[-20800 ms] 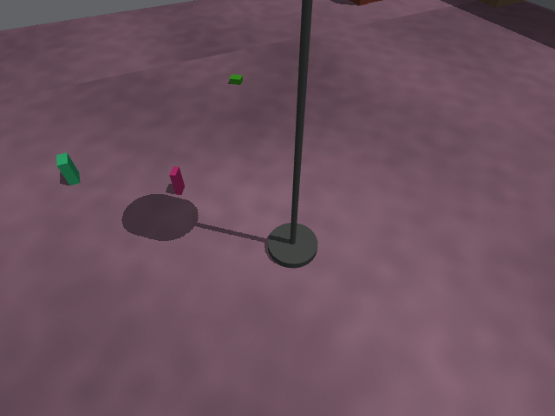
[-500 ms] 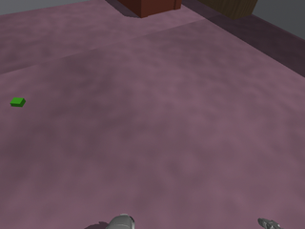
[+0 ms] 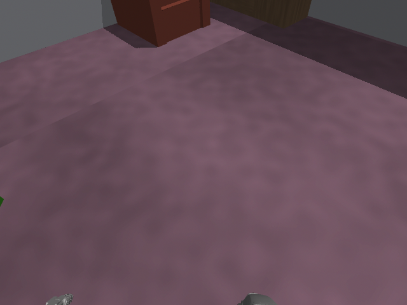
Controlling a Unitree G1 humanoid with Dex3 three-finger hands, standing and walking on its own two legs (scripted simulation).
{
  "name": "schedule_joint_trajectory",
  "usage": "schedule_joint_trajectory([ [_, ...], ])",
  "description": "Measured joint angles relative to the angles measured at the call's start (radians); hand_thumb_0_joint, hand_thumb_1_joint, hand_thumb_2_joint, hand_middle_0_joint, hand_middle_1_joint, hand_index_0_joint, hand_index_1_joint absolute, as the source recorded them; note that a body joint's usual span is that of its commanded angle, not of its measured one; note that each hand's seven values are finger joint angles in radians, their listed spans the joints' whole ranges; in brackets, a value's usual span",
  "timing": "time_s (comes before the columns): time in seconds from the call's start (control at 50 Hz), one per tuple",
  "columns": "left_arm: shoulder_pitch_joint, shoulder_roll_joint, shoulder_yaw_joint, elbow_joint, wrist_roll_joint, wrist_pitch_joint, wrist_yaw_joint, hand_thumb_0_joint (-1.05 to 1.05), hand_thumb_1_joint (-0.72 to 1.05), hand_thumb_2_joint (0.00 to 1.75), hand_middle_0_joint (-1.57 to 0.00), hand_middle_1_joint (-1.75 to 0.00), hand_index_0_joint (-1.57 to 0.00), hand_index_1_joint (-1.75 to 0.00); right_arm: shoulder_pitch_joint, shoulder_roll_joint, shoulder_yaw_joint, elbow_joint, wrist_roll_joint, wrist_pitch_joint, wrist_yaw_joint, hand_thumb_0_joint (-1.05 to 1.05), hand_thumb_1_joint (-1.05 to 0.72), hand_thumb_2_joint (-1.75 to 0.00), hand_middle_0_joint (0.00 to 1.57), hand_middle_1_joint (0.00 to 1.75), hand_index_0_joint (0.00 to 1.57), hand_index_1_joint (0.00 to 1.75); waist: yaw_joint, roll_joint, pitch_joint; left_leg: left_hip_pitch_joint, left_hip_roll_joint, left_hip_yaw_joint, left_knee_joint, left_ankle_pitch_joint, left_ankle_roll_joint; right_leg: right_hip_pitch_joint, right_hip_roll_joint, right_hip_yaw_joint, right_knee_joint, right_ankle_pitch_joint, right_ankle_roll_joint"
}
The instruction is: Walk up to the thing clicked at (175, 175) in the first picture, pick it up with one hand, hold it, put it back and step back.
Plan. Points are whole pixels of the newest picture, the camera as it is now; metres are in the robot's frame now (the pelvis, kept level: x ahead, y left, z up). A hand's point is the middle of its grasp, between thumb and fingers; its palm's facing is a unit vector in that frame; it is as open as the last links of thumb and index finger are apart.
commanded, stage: walk up
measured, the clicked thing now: out of the picture -0.35 +1.20 -0.68
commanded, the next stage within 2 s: none
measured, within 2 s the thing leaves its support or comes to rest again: neither
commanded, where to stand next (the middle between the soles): +0.44 +0.02 m, yaw +2 degrees
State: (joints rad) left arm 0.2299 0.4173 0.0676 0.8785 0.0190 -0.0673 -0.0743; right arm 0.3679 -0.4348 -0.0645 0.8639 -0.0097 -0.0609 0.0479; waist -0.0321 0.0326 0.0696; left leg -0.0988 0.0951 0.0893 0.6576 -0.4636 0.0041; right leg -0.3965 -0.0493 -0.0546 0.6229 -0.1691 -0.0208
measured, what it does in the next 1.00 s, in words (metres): walks ahead, turning left: left foot, then right foot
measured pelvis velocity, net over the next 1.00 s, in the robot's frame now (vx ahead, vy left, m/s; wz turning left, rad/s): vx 0.38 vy -0.06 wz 0.62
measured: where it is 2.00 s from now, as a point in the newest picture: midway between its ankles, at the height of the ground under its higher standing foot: (224, 253)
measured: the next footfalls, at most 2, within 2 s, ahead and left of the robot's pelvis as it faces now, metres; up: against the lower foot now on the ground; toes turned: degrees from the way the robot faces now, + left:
left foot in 0.48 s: +0.28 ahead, +0.16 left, +0.00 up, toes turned +17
right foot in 0.92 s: +0.55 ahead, -0.11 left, +0.00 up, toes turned +33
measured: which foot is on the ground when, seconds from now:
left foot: down 0.00-0.00, up 0.02-0.46, down 0.48-0.94, up 0.96-1.00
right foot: down 0.00-0.48, up 0.50-0.90, down 0.92-1.00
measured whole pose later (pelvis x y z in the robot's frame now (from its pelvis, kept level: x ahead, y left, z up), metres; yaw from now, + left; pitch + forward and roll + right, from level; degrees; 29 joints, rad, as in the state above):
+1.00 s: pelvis +0.38 -0.06 +0.00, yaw +36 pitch -2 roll +2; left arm 0.15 0.44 0.09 0.80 0.03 0.01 -0.06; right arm 0.32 -0.47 -0.07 0.84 -0.02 0.01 -0.04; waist 0.02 0.00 0.11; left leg -0.39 -0.02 -0.21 0.94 -0.48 0.00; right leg -0.40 -0.07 -0.01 0.70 -0.26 0.02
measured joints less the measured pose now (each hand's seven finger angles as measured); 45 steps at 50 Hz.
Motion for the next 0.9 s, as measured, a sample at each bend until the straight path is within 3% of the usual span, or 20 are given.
schedule_joint_trajectory([
  [0.06,-0.004,-0.019,-0.009,-0.023,-0.005,-0.021,0.013,0.0,0.91,0.9,-0.2,-0.3,-0.21,-0.3,-0.018,0.005,0.009,0.022,-0.001,0.021,-0.007,0.01,-0.9,-0.89,0.2,0.3,0.2,0.3,0.025,0.005,0.008,-0.133,-0.047,-0.078,0.318,-0.013,0.024,0.029,-0.001,-0.008,0.036,-0.062,-0.007],
  [0.12,0.019,-0.043,-0.024,-0.029,-0.016,-0.024,0.024,0.0,0.9,0.9,-0.2,-0.3,-0.21,-0.3,-0.041,-0.002,0.015,0.032,0.011,0.023,-0.004,0.01,-0.9,-0.89,0.2,0.3,0.2,0.3,0.045,0.017,0.007,-0.255,-0.072,-0.106,0.442,0.06,0.031,0.105,0.002,-0.011,-0.046,-0.051,-0.009],
  [0.28,0.094,-0.037,-0.024,-0.022,-0.007,-0.02,0.031,0.0,0.9,0.9,-0.21,-0.3,-0.21,-0.31,-0.062,-0.003,-0.002,0.023,-0.001,0.03,0.023,0.0,-0.9,-0.89,0.2,0.3,0.2,0.3,0.06,0.03,-0.003,-0.412,-0.039,-0.158,0.239,0.235,-0.006,0.253,0.036,-0.048,-0.198,-0.054,-0.019],
  [0.34,0.074,-0.01,-0.01,-0.029,0.008,0.012,0.018,0.0,0.9,0.9,-0.21,-0.3,-0.21,-0.31,-0.045,0.012,0.0,0.032,-0.006,0.059,0.042,0.0,-0.9,-0.89,0.2,0.3,0.2,0.3,0.053,0.001,-0.005,-0.434,-0.009,-0.084,0.164,0.293,-0.012,0.299,0.025,-0.103,-0.206,-0.093,-0.007],
  [0.42,0.026,0.026,0.006,-0.063,0.017,0.028,0.015,0.01,0.9,0.9,-0.21,-0.3,-0.21,-0.31,-0.031,0.03,0.015,0.048,-0.009,0.08,0.067,0.0,-0.9,-0.89,0.2,0.3,0.2,0.3,0.073,-0.061,-0.007,-0.392,0.014,-0.028,0.037,0.292,0.005,0.328,0.004,-0.163,-0.144,-0.185,0.012],
  [0.48,0.009,0.046,0.009,-0.071,0.023,0.047,0.01,0.0,0.9,0.9,-0.21,-0.3,-0.21,-0.31,-0.022,0.019,0.006,0.024,-0.005,0.061,0.056,0.0,-0.9,-0.89,0.21,0.3,0.2,0.3,0.067,-0.112,-0.018,-0.313,-0.012,-0.008,-0.028,0.267,0.03,0.296,-0.046,-0.177,0.036,-0.319,0.017],
  [0.5,-0.001,0.053,0.011,-0.066,0.022,0.059,0.01,0.0,0.9,0.9,-0.2,-0.3,-0.21,-0.3,-0.03,0.02,-0.002,0.015,-0.006,0.052,0.04,0.0,-0.9,-0.89,0.21,0.3,0.2,0.3,0.054,-0.145,-0.008,-0.316,-0.041,-0.001,0.009,0.258,0.025,0.256,-0.071,-0.136,0.165,-0.35,0.008],
  [0.52,-0.015,0.052,0.01,-0.059,0.021,0.073,0.011,0.0,0.9,0.9,-0.2,-0.3,-0.21,-0.3,-0.038,0.021,-0.007,0.005,-0.009,0.045,0.024,0.0,-0.9,-0.89,0.21,0.3,0.2,0.3,0.04,-0.161,0.004,-0.321,-0.059,-0.004,0.05,0.233,0.021,0.207,-0.059,-0.078,0.295,-0.374,0.007],
  [0.56,-0.044,0.045,-0.007,-0.054,0.021,0.092,0.009,0.01,0.91,0.9,-0.2,-0.3,-0.2,-0.3,-0.044,0.028,-0.005,-0.008,-0.002,0.038,0.001,0.0,-0.9,-0.89,0.2,0.3,0.2,0.3,0.012,-0.17,0.023,-0.307,-0.082,-0.029,0.06,0.21,0.026,0.111,0.0,0.008,0.467,-0.399,0.008],
  [0.6,-0.072,0.038,-0.026,-0.062,0.02,0.088,0.002,0.01,0.91,0.9,-0.2,-0.3,-0.2,-0.3,-0.038,0.039,0.008,-0.014,0.0,0.035,-0.012,0.0,-0.9,-0.89,0.2,0.3,0.2,0.3,-0.003,-0.174,0.044,-0.265,-0.1,-0.063,0.004,0.226,0.03,0.022,0.027,0.05,0.528,-0.383,0.013],
  [0.68,-0.099,0.027,-0.034,-0.093,0.012,0.085,-0.017,0.01,0.91,0.9,-0.2,-0.3,-0.21,-0.3,-0.002,0.049,0.034,-0.023,0.007,0.03,-0.026,0.0,-0.9,-0.89,0.21,0.3,0.2,0.3,-0.008,-0.164,0.058,-0.181,-0.115,-0.134,-0.114,0.257,0.022,-0.106,0.007,0.097,0.466,-0.252,0.024],
  [0.76,-0.093,0.047,-0.008,-0.099,0.016,0.108,-0.033,0.0,0.9,0.9,-0.2,-0.3,-0.21,-0.3,0.041,0.056,0.041,-0.02,0.002,0.025,-0.036,0.0,-0.9,-0.89,0.21,0.3,0.21,0.3,0.003,-0.155,0.032,-0.122,-0.11,-0.208,-0.164,0.239,0.008,-0.151,-0.014,0.137,0.367,-0.147,0.04],
  [0.84,-0.083,0.079,0.027,-0.089,0.009,0.123,-0.034,0.0,0.9,0.9,-0.2,-0.3,-0.21,-0.3,0.062,0.048,0.035,-0.021,-0.009,0.025,-0.046,0.0,-0.9,-0.89,0.21,0.3,0.21,0.3,0.022,-0.15,0.001,-0.1,-0.101,-0.277,-0.154,0.189,-0.017,-0.129,-0.023,0.153,0.246,-0.12,0.04],
  [0.9,-0.083,0.091,0.042,-0.082,-0.003,0.114,-0.02,0.0,0.91,0.9,-0.2,-0.3,-0.2,-0.3,0.047,0.022,0.023,-0.032,-0.018,0.035,-0.052,0.0,-0.89,-0.89,0.21,0.3,0.21,0.3,0.032,-0.132,-0.001,-0.114,-0.095,-0.333,-0.103,0.135,-0.055,-0.058,-0.017,0.145,0.095,-0.13,0.025],
])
